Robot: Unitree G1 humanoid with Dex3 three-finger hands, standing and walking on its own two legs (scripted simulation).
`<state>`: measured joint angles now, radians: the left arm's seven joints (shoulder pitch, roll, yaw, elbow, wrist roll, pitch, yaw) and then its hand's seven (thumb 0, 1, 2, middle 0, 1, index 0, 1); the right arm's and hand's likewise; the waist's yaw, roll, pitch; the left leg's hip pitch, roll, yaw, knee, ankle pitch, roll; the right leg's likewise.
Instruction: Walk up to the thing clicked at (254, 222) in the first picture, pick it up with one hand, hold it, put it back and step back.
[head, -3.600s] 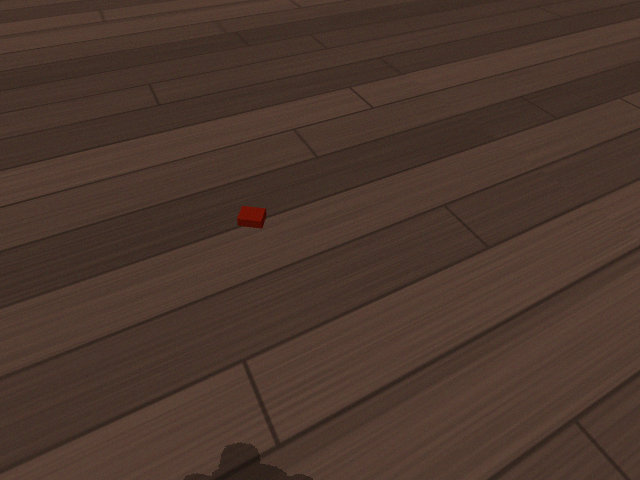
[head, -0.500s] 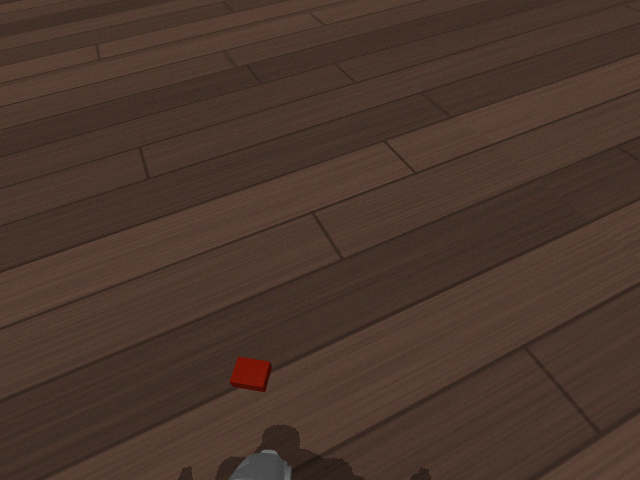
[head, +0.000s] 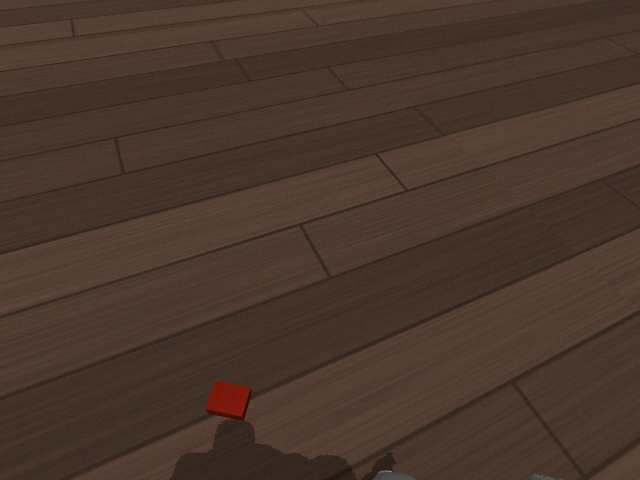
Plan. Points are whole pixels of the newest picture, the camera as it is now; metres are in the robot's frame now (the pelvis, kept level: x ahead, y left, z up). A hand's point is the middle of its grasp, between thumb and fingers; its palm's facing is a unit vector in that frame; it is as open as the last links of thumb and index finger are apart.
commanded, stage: walk up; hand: left
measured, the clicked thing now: (229, 400) +0.44 +0.24 -0.74
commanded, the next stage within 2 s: stand in 1.60 s
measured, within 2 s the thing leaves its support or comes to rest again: neither
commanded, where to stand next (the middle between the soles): +0.06 +0.00 m, yaw +0 degrees
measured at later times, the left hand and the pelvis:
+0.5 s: hand out of the picture +0.14 +0.24 -0.14, palm faces -0.03 -0.95 -0.32, open 7.3 cm; pelvis +0.03 +0.00 +0.01, yaw +0 degrees
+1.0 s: hand out of the picture +0.11 +0.26 -0.14, palm faces +0.00 -0.93 -0.36, open 7.3 cm; pelvis +0.04 +0.00 +0.02, yaw +0 degrees
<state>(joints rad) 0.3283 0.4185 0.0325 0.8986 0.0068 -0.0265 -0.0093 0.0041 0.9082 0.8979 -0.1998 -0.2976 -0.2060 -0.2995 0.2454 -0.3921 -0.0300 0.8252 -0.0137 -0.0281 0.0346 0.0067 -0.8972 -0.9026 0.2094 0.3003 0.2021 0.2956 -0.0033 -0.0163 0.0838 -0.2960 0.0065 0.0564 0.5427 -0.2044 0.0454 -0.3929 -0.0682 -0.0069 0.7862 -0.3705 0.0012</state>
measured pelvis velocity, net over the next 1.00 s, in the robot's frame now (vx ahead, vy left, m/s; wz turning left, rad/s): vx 0.04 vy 0.00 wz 0.00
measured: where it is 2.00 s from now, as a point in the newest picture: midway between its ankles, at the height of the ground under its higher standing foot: outside the picture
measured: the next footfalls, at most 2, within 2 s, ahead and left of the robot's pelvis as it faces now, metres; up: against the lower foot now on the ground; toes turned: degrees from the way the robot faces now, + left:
right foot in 0.08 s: +0.10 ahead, -0.14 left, +0.00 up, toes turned -2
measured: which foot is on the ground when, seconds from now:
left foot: down 0.00-1.00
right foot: up 0.00-0.06, down 0.08-1.00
